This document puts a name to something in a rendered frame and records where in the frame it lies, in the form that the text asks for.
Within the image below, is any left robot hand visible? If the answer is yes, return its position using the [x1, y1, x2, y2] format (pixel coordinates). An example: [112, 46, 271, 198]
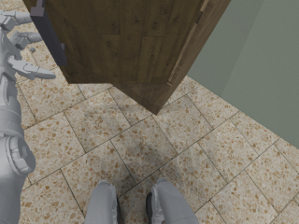
[0, 9, 56, 80]

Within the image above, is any robot right shin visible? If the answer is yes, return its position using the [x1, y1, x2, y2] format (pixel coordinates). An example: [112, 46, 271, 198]
[151, 177, 166, 224]

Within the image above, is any right robot thigh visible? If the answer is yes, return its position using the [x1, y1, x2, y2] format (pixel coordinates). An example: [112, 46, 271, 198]
[151, 181, 200, 224]

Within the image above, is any cupboard door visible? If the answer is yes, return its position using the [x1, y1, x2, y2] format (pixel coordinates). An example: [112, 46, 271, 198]
[22, 0, 205, 84]

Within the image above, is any left robot upper arm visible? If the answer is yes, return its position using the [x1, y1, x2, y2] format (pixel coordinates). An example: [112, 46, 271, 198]
[0, 135, 36, 224]

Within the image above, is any left robot forearm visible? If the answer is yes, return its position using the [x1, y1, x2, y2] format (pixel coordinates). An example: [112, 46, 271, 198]
[0, 66, 25, 140]

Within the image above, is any handle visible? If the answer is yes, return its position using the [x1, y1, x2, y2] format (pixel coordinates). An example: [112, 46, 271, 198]
[30, 0, 67, 66]

